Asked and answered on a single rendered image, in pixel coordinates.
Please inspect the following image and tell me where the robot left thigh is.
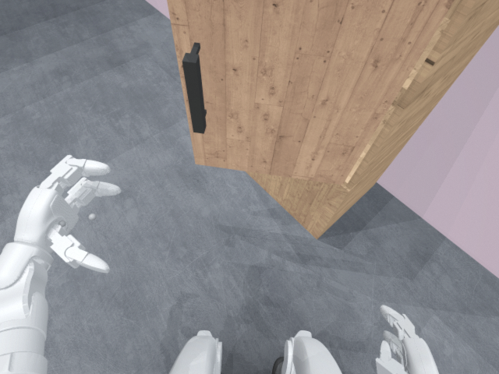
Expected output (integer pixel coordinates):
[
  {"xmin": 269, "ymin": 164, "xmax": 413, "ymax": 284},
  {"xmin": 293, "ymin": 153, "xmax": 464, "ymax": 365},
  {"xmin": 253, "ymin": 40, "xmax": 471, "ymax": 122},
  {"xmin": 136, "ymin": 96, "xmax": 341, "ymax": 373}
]
[{"xmin": 169, "ymin": 335, "xmax": 222, "ymax": 374}]

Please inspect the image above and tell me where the handle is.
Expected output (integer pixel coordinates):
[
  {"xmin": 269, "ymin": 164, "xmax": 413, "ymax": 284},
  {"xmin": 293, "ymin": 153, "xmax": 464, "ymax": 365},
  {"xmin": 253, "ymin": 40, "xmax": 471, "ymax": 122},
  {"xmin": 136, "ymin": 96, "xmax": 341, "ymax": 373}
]
[{"xmin": 182, "ymin": 42, "xmax": 207, "ymax": 134}]

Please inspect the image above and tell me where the robot right thigh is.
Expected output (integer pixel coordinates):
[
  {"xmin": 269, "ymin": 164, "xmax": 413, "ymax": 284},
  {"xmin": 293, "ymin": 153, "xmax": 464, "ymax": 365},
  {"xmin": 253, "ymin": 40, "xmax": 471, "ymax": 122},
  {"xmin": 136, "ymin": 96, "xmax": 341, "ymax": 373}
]
[{"xmin": 283, "ymin": 336, "xmax": 342, "ymax": 374}]

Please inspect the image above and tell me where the robot left hand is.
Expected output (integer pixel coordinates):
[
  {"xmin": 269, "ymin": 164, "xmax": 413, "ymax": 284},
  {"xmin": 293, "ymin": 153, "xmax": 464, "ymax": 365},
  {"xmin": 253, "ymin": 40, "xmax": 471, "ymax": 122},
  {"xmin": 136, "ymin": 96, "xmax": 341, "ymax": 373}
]
[{"xmin": 14, "ymin": 155, "xmax": 122, "ymax": 273}]

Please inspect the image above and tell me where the left robot forearm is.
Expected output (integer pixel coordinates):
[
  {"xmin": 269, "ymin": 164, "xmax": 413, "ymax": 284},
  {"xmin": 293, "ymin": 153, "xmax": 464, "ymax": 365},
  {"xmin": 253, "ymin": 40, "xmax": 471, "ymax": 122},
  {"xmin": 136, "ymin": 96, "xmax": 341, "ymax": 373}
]
[{"xmin": 0, "ymin": 242, "xmax": 54, "ymax": 374}]

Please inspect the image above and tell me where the robot right hand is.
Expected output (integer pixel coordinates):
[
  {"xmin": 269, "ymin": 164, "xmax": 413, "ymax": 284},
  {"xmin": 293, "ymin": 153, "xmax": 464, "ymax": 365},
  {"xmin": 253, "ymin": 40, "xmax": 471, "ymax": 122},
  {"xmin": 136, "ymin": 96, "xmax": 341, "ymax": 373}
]
[{"xmin": 376, "ymin": 305, "xmax": 439, "ymax": 374}]

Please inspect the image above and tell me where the cupboard door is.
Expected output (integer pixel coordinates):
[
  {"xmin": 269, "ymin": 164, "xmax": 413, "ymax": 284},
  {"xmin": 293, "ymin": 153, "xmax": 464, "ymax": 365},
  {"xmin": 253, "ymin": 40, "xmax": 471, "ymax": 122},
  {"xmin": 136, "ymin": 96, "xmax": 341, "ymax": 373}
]
[{"xmin": 167, "ymin": 0, "xmax": 454, "ymax": 185}]

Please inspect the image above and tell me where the robot thigh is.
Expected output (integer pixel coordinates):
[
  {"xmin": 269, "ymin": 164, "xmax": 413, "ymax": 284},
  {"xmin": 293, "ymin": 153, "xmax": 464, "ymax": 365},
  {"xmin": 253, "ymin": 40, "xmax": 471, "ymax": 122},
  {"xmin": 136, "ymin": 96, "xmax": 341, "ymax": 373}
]
[
  {"xmin": 283, "ymin": 336, "xmax": 342, "ymax": 374},
  {"xmin": 169, "ymin": 335, "xmax": 222, "ymax": 374}
]

